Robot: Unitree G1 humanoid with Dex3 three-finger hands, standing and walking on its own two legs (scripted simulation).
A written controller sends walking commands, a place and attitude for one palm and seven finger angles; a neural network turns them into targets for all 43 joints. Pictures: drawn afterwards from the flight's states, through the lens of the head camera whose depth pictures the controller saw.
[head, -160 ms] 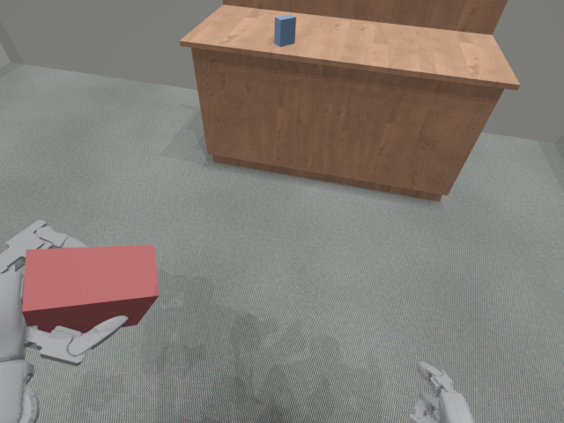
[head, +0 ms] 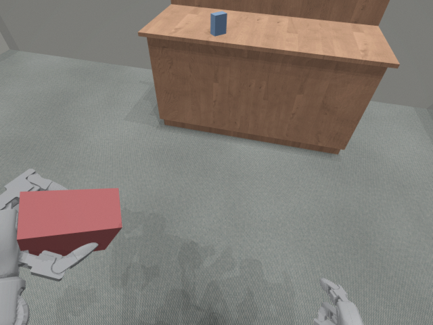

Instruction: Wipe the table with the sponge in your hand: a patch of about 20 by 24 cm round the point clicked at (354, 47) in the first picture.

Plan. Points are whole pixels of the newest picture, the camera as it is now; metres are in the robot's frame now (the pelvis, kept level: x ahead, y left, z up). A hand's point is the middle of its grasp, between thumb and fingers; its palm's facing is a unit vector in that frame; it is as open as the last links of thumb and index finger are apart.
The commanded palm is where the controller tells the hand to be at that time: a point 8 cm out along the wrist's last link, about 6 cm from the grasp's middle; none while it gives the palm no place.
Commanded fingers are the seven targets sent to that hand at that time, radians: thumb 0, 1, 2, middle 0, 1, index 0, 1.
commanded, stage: stand and wait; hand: left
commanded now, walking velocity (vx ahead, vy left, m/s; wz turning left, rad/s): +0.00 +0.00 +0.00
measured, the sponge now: (83, 224) +0.22 +0.21 +0.14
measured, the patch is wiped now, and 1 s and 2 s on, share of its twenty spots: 0.00 0.00 0.00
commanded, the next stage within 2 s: look at it before walking up in 0.10 s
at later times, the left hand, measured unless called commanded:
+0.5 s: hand (59, 223) +0.21 +0.24 +0.15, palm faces +0.41 -0.83 -0.38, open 9.8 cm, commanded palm +0.17 +0.28 +0.18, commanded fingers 0.00 0.10 1.30 -1.20 -1.60 -1.20 -1.60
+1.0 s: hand (81, 160) +0.32 +0.25 +0.16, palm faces +0.45 -0.81 -0.38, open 9.8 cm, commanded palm +0.26 +0.28 +0.18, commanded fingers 0.00 0.10 1.30 -1.20 -1.60 -1.20 -1.60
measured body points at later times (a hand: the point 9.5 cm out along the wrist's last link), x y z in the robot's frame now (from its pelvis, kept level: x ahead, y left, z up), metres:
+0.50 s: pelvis +0.01 +0.00 +0.00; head +0.00 +0.00 +0.45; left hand +0.19 +0.28 +0.17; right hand +0.16 -0.24 -0.08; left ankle +0.04 +0.12 -0.74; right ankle +0.04 -0.12 -0.73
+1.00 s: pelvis +0.11 +0.00 -0.01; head +0.11 +0.01 +0.44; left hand +0.29 +0.29 +0.18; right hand +0.28 -0.23 -0.08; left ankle +0.11 +0.11 -0.74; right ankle +0.06 -0.11 -0.66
